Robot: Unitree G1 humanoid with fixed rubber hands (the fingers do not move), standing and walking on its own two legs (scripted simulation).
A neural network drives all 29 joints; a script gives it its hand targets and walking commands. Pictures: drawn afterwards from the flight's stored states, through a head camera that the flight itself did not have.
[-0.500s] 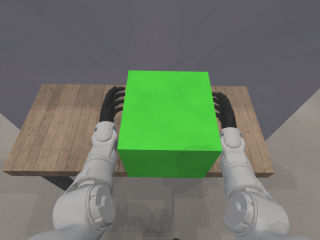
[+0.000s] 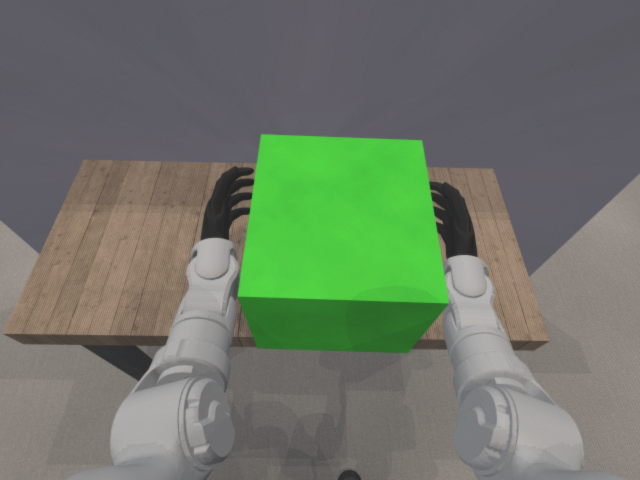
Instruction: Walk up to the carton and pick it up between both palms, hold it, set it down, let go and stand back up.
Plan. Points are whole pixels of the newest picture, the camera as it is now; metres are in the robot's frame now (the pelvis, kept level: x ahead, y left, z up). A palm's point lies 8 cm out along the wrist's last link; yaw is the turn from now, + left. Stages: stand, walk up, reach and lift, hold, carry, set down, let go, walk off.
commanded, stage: reach and lift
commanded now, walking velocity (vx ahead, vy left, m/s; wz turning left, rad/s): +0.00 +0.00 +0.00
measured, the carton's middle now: (337, 247) +0.41 -0.04 +0.00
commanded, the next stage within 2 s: none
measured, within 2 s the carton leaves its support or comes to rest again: leaves its support in 0.52 s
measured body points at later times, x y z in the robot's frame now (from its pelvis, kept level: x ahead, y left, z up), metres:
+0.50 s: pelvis +0.00 +0.00 +0.00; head +0.07 +0.00 +0.44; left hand +0.43 +0.11 +0.05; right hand +0.39 -0.20 +0.04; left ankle -0.05 +0.12 -0.74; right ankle +0.02 -0.09 -0.74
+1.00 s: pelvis -0.03 -0.01 +0.00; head +0.05 +0.00 +0.44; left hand +0.41 +0.12 +0.05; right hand +0.38 -0.19 +0.04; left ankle -0.05 +0.12 -0.74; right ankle +0.02 -0.09 -0.74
